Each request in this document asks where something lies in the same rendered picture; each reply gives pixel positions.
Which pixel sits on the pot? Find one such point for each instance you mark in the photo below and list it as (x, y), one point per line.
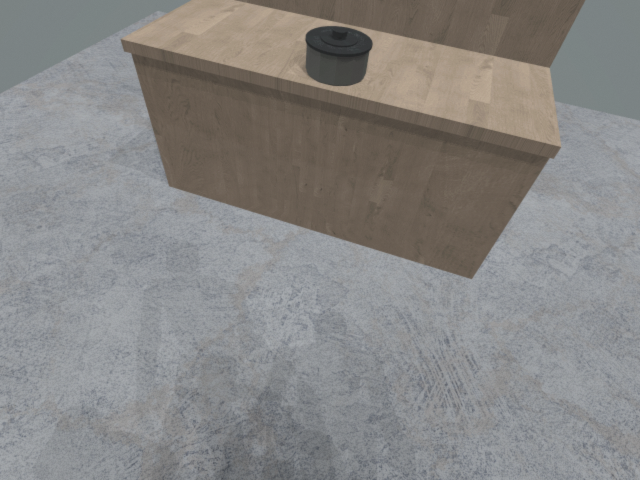
(333, 70)

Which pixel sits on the table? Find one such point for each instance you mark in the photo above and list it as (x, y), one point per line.
(427, 158)

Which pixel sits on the lid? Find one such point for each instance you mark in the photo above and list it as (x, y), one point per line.
(354, 44)

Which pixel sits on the knob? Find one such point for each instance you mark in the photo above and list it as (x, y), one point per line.
(339, 32)

